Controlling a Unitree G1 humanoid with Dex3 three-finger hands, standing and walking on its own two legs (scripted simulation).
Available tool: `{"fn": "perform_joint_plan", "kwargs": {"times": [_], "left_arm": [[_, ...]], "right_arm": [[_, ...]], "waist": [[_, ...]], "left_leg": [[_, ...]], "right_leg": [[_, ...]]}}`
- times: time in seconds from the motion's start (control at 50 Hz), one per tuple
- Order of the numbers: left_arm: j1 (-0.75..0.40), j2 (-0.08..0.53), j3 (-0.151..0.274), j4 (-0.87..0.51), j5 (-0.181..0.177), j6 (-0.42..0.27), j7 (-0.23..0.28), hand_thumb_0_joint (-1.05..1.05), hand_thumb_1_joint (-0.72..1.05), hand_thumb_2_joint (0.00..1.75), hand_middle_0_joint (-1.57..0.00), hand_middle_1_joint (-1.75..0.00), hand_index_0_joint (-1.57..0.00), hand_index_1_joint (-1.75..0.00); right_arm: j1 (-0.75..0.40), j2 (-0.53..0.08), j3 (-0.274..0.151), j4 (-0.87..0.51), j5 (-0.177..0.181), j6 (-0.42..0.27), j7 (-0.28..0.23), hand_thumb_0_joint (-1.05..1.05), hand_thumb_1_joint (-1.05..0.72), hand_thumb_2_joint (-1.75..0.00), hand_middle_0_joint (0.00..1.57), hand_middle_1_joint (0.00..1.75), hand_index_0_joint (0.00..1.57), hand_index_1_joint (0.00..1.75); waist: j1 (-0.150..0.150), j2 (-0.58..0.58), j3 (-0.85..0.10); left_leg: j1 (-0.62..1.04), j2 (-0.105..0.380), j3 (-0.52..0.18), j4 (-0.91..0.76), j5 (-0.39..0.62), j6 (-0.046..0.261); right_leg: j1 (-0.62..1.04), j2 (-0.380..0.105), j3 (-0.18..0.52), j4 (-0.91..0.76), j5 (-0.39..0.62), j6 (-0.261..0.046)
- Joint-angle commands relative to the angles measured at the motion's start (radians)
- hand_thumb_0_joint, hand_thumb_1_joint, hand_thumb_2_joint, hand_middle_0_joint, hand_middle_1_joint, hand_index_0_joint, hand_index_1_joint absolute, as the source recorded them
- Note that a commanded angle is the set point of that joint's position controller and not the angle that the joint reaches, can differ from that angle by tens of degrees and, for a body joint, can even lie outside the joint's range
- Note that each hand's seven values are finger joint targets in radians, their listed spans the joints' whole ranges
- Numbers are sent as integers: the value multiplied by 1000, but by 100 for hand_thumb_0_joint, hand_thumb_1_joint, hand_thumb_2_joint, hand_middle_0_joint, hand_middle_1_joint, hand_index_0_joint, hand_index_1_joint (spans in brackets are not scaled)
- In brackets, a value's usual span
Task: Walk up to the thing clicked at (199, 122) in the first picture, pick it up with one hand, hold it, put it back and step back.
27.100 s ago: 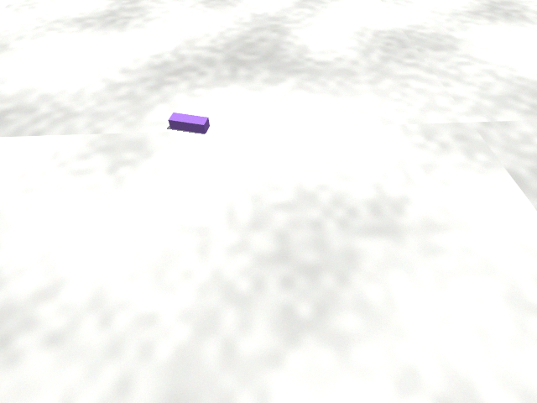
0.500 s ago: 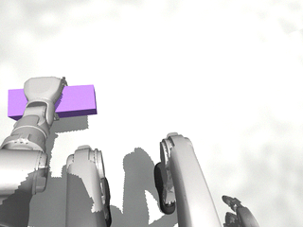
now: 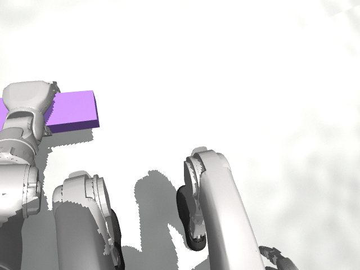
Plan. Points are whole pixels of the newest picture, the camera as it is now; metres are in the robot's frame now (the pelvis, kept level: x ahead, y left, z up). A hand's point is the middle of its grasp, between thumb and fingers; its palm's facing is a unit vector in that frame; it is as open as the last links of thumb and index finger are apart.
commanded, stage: crouch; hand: left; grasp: from above
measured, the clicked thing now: (47, 114) +0.48 +0.23 -0.21
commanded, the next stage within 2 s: lower in 0.16 s
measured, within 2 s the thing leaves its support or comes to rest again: rests again in 1.76 s
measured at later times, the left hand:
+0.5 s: hand (45, 114) +0.48 +0.24 -0.22, palm faces -0.50 -0.03 -0.87, open 10.6 cm
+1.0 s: hand (54, 117) +0.49 +0.23 -0.28, palm faces -0.50 -0.04 -0.87, open 10.6 cm
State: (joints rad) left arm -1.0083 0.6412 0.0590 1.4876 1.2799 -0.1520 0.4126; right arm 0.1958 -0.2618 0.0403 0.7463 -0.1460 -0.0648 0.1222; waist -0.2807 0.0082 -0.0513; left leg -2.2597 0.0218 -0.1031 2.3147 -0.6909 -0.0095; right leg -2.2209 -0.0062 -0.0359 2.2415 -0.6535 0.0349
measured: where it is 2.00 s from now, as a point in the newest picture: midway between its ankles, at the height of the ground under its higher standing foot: (154, 241)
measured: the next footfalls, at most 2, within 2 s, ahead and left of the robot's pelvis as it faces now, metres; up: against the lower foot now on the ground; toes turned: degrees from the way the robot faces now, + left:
none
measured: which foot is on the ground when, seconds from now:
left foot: down 0.00-1.00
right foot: down 0.00-1.00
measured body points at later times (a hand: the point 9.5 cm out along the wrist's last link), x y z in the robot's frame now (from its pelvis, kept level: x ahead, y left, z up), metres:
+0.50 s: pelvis +0.00 +0.00 -0.03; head +0.26 +0.05 +0.33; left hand +0.50 +0.24 -0.17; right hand +0.02 -0.27 -0.13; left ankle +0.08 +0.13 -0.32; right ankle +0.10 -0.13 -0.32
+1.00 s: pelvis +0.01 +0.00 -0.05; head +0.29 +0.06 +0.29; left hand +0.51 +0.23 -0.23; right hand +0.01 -0.26 -0.14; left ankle +0.08 +0.13 -0.32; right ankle +0.10 -0.13 -0.32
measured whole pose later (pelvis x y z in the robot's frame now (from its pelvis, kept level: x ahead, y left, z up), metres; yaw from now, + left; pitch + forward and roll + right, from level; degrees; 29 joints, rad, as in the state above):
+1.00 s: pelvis +0.01 +0.00 -0.05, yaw -4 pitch +34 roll -9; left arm -1.06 0.79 0.10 1.62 1.30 -0.17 0.52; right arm 0.15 -0.29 0.16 0.72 -0.21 -0.13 0.19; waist -0.35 -0.04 0.08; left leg -2.37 0.02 -0.18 2.51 -0.73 -0.02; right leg -2.31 0.01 -0.09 2.38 -0.67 0.05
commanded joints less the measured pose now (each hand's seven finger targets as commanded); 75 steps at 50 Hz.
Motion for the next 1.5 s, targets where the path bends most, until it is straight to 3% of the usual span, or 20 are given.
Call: {"fn": "perform_joint_plan", "kwargs": {"times": [0.0, 0.14, 0.18, 0.22, 0.36, 0.56, 0.62, 0.68, 0.72, 0.78, 0.84, 0.92, 0.98, 1.02, 1.1, 1.16, 1.2, 1.38, 1.4, 1.48], "left_arm": [[-429, 272, 26, -173, -10, -2, 67, 0, 73, 100, -107, -81, -107, -81], [-410, 265, 11, -137, -17, 5, 58, 0, 71, 98, -106, -81, -106, -81], [-458, 310, 29, -190, -21, 2, 61, 0, 72, 98, -106, -79, -106, -80], [-412, 264, 9, -152, -27, 6, 57, 0, 74, 96, -107, -81, -107, -80], [-433, 284, 6, -125, -22, -8, 51, 0, 69, 97, -107, -75, -106, -76], [-422, 342, 38, -133, 5, -31, 98, 0, 74, 97, -108, -79, -107, -79], [-453, 329, 33, -117, 14, -30, 116, 0, 75, 97, -107, -82, -107, -81], [-427, 367, 52, -127, 12, -28, 130, 0, 71, 96, -105, -76, -105, -76], [-427, 329, 24, -46, 14, -23, 132, 0, 66, 94, -101, -74, -101, -74], [-395, 384, 59, -68, 5, -21, 146, 0, 63, 92, -99, -74, -99, -74], [-417, 369, 46, -41, 4, -23, 152, 0, 65, 92, -99, -77, -99, -76], [-402, 402, 58, -35, 1, -31, 164, 0, 66, 93, -100, -76, -100, -76], [-419, 397, 40, -13, 10, -34, 165, 0, 66, 93, -100, -76, -101, -75], [-385, 451, 76, -48, -3, -38, 184, 0, 67, 91, -101, -76, -102, -75], [-418, 405, 41, -8, 6, -35, 191, 0, 69, 90, -102, -75, -103, -74], [-375, 459, 72, -7, 10, -32, 206, 0, 70, 90, -103, -72, -104, -72], [-409, 419, 39, 48, 14, -33, 207, 0, 72, 87, -103, -74, -104, -72], [-401, 436, 25, 111, 8, -35, 225, 0, 69, 83, -101, -72, -102, -70], [-404, 410, 8, 164, 11, -32, 223, 0, 69, 83, -101, -72, -102, -70], [-442, 475, 37, 141, 14, -42, 229, 0, 66, 79, -98, -71, -100, -69]], "right_arm": [[221, -245, -73, -4, -1, -11, -14, 0, -90, -90, 20, 30, 20, 30], [223, -254, -52, -1, -6, -19, -6, 0, -91, -90, 20, 30, 20, 30], [220, -263, -53, -7, -4, -16, -7, 0, -91, -90, 20, 30, 20, 30], [218, -254, -47, -6, -7, -17, -2, 0, -91, -90, 20, 30, 20, 30], [221, -267, -31, -4, -11, -22, 4, 0, -90, -90, 20, 30, 20, 30], [207, -283, -16, -13, -26, -29, 16, 0, -90, -90, 20, 30, 20, 30], [213, -289, -8, -7, -38, -38, 24, 0, -90, -90, 20, 30, 20, 30], [212, -296, -7, -12, -38, -40, 26, 0, -89, -89, 20, 30, 20, 30], [210, -288, 6, -2, -47, -47, 34, 0, -89, -89, 20, 30, 20, 30], [208, -298, 13, -9, -49, -54, 38, 0, -89, -89, 20, 30, 20, 30], [206, -308, 20, -6, -53, -63, 45, 0, -89, -89, 20, 30, 20, 30], [199, -321, 29, -10, -53, -69, 49, 0, -89, -89, 20, 30, 20, 30], [202, -321, 47, -7, -65, -81, 62, 0, -89, -89, 20, 30, 20, 30], [195, -327, 52, -14, -62, -83, 64, 0, -89, -89, 20, 30, 20, 30], [185, -332, 62, -12, -71, -92, 78, 0, -89, -89, 20, 30, 20, 30], [183, -343, 66, -20, -72, -96, 80, 0, -89, -90, 20, 30, 20, 30], [176, -351, 74, -19, -78, -102, 91, 0, -89, -89, 20, 30, 20, 30], [161, -365, 100, -29, -81, -118, 98, 0, -89, -90, 20, 30, 20, 30], [162, -365, 104, -24, -83, -122, 101, 0, -89, -90, 20, 30, 20, 30], [145, -388, 111, -50, -87, -134, 100, 0, -89, -90, 20, 30, 20, 30]], "waist": [[-13, 308, -759], [-26, 304, -711], [-18, 308, -779], [-29, 305, -720], [-52, 279, -672], [-44, 373, -698], [-73, 369, -669], [-53, 403, -696], [-93, 322, -638], [-62, 369, -675], [-94, 350, -642], [-92, 374, -638], [-119, 360, -621], [-77, 391, -661], [-129, 405, -611], [-105, 416, -637], [-144, 405, -575], [-146, 389, -558], [-170, 369, -512], [-173, 374, -497]], "left_leg": [[524, -26, 81, -223, 181, 29], [486, -27, 79, -193, 184, 30], [489, -24, 80, -174, 201, 35], [454, -24, 82, -171, 191, 33], [421, -21, 68, -130, 199, 36], [451, -21, 57, -113, 218, 23], [447, -19, 52, -97, 213, 24], [442, -20, 54, -98, 218, 23], [384, -15, 54, -57, 196, 34], [416, -15, 50, -67, 229, 29], [403, -12, 41, -51, 225, 28], [404, -12, 34, -52, 232, 25], [404, -4, 30, -26, 238, 29], [413, -6, 32, -41, 266, 26], [421, 1, 21, -26, 262, 23], [442, 1, 15, -33, 287, 19], [409, 3, 7, -29, 259, 21], [406, 5, -3, -37, 248, 23], [390, 6, 0, -23, 226, 26], [390, 6, -11, -36, 194, 24]], "right_leg": [[369, 30, -95, -208, 196, -72], [362, 31, -103, -185, 207, -69], [391, 35, -101, -184, 231, -65], [385, 35, -103, -178, 225, -64], [350, 40, -118, -150, 236, -63], [325, 45, -139, -97, 243, -69], [297, 46, -149, -88, 245, -67], [318, 45, -145, -83, 249, -68], [317, 53, -145, -86, 246, -59], [351, 53, -146, -79, 271, -61], [323, 54, -160, -70, 269, -62], [330, 55, -167, -65, 272, -64], [355, 63, -169, -63, 294, -57], [396, 63, -164, -64, 315, -59], [356, 68, -179, -54, 315, -60], [383, 67, -184, -52, 330, -60], [339, 70, -194, -47, 311, -60], [370, 78, -199, -60, 307, -56], [348, 78, -201, -56, 295, -54], [334, 75, -211, -66, 259, -55]]}}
